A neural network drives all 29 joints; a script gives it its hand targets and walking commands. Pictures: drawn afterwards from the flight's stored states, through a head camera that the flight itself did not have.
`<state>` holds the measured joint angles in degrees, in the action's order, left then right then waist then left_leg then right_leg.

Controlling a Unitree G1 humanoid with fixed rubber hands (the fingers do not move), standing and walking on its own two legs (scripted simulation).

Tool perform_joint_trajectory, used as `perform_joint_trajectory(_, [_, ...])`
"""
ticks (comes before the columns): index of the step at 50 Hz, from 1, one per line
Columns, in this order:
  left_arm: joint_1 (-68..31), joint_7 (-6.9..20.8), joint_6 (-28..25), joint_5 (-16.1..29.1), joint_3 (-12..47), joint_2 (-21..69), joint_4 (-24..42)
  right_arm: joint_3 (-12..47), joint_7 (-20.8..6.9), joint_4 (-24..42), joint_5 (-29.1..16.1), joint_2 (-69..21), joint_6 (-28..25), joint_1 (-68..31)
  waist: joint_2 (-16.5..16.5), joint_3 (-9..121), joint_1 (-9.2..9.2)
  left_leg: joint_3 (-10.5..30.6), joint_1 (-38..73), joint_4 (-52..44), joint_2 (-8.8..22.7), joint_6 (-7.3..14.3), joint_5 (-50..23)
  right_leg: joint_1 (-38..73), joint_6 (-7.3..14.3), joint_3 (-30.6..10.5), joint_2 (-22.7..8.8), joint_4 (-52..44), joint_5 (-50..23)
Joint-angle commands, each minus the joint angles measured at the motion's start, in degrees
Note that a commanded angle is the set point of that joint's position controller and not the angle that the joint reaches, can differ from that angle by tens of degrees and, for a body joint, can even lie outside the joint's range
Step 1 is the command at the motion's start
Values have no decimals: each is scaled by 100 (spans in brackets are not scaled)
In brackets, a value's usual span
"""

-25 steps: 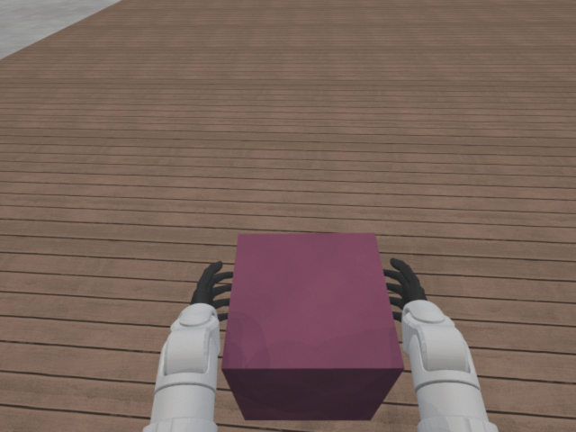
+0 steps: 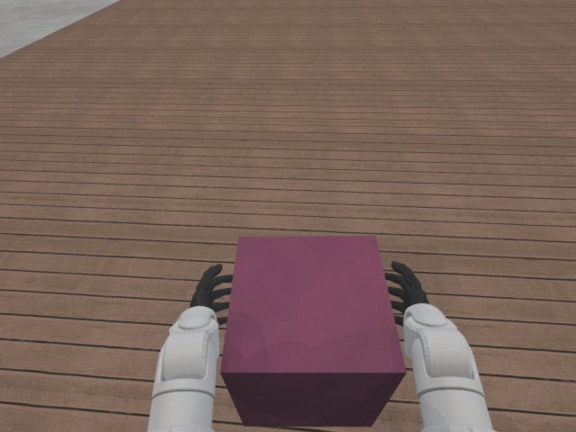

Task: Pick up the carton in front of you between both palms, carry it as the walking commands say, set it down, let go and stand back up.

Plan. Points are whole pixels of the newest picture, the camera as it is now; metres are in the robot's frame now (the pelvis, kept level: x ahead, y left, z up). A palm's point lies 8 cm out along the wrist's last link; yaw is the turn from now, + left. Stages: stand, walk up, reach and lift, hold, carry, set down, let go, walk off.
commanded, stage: carry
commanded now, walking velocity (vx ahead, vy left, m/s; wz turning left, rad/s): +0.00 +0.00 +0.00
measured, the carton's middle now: (307, 335) +0.30 +0.00 -0.03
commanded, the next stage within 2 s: hold in 0.02 s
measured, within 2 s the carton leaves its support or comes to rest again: neither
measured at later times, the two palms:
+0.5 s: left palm (204, 336) +0.26 +0.14 +0.04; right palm (429, 344) +0.24 -0.16 +0.04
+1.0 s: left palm (238, 332) +0.33 +0.12 -0.09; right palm (412, 346) +0.30 -0.18 -0.08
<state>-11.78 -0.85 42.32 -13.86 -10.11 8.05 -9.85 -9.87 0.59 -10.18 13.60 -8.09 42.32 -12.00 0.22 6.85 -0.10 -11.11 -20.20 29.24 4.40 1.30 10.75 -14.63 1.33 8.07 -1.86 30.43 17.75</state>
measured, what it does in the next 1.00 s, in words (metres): shifts its weight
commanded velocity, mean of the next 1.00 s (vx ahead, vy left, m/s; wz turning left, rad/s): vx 0.00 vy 0.00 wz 0.00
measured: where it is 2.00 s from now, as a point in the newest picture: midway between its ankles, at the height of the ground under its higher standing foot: outside the picture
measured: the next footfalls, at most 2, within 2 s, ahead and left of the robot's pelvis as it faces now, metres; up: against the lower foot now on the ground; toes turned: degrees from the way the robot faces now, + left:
none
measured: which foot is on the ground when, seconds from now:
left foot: down 0.00-1.00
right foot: down 0.00-1.00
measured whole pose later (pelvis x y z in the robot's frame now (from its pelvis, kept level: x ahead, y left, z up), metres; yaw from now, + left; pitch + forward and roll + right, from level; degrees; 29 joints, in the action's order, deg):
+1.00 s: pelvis -0.05 +0.01 -0.04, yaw -7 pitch +11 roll +0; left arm -36.2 1.6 16.5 -23.8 -29.6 8.7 -35.5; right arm -30.0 -1.3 -37.5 23.0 -9.1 15.3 -36.7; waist 1.9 -6.7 1.1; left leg -0.1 -43.9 47.6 -1.8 1.4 14.6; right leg -41.2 1.3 -1.6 2.9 50.4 20.0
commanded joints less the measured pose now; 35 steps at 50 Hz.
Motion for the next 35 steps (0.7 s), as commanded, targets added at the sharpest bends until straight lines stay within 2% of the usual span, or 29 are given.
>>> perform_joint_trajectory(1, [-2561, 1204, -199, 1364, 3090, 5002, 360, 3070, -1189, 372, -1353, -5009, -209, -2537, -32, 1215, 0, 728, 894, -344, 587, -14, -712, -23, 74, -663, -692, -585, -955])
perform_joint_trajectory(2, [-2097, 1233, -134, 1393, 3019, 5186, 524, 2939, -1229, 285, -1307, -5229, -213, -2073, 323, 373, 71, 1511, 2352, -438, -885, 112, -1719, 106, 124, -1489, 485, -934, -2051])
perform_joint_trajectory(3, [-2230, 1209, -203, 1359, 3048, 5093, 667, 2956, -1212, 459, -1232, -5165, -308, -2226, 297, 652, -17, 1637, 2637, -429, -827, 104, -2078, 78, 106, -1531, 510, -905, -2373])
perform_joint_trajectory(4, [-2161, 1208, -197, 1308, 3007, 5019, 729, 2851, -1212, 436, -1154, -4982, -311, -2122, 143, 698, 58, 1610, 2525, -559, -799, 78, -1715, 521, 102, -1523, 480, -944, -2089])
perform_joint_trajectory(6, [-2292, 1182, -233, 1319, 3101, 5085, 625, 2846, -1177, 415, -1207, -5057, -367, -2266, 160, 671, -28, 1606, 2768, -516, -827, 47, -1936, 418, 54, -1545, 505, -999, -2196])
perform_joint_trajectory(9, [-2204, 1105, -301, 1287, 3065, 4943, 699, 2835, -1125, 413, -1203, -4949, -440, -2183, 82, 630, 24, 1622, 2939, -545, -841, 46, -1888, 450, 82, -1587, 470, -1081, -2075])
perform_joint_trajectory(17, [-2260, 1033, -303, 1182, 2913, 4649, 644, 2657, -1072, 273, -1135, -4691, -525, -2304, 84, 53, 36, 1572, 3124, -577, -808, 57, -933, -198, 259, -1600, 320, -1340, -711])
perform_joint_trajectory(18, [-2313, 1056, -295, 1216, 2926, 4592, 659, 2622, -1053, 231, -1106, -4670, -526, -2276, 181, 17, 18, 1570, 3012, -587, -795, 40, -716, -109, 285, -1596, 306, -1401, -461])
perform_joint_trajectory(19, [-2433, 1080, -290, 1249, 2976, 4675, 647, 2624, -1057, 220, -1088, -4690, -528, -2359, 93, -35, -19, 1572, 2889, -606, -795, 23, -600, -82, 287, -1582, 325, -1363, -420])
perform_joint_trajectory(23, [-2706, 1179, -284, 1310, 3028, 4841, 486, 2690, -1115, 149, -1142, -4900, -538, -2658, 119, 27, -30, 1621, 2797, -613, -772, 18, -63, -115, 313, -1570, 319, -1331, -3])
perform_joint_trajectory(27, [-3444, 1226, -354, 1177, 2605, 5112, -209, 2455, -1338, -553, -1055, -5001, -695, -3592, 1, -74, 152, 1759, 2429, -668, -680, -32, 1019, -163, 319, -1508, 365, -1073, 705])
perform_joint_trajectory(30, [-4120, 1294, -514, 991, 2124, 5470, -1134, 1972, -1517, -1388, -807, -5073, -928, -4414, -271, -100, 224, 2047, 1857, -815, -499, -57, 1953, 69, 233, -1442, 505, -610, 771])
perform_joint_trajectory(32, [-4537, 1315, -664, 734, 1630, 5535, -1787, 1411, -1570, -2004, -510, -5069, -1101, -4843, -326, -189, 159, 2053, 1640, -817, -505, -60, 2191, 7, 224, -1432, 572, -422, 780])
perform_joint_trajectory(35, [-4824, 1230, -875, 205, 683, 5122, -2521, 389, -1444, -2753, 52, -4775, -1280, -5041, -200, -474, 57, 1906, 1532, -574, -588, -16, 2045, -516, 248, -1416, 564, -317, 934])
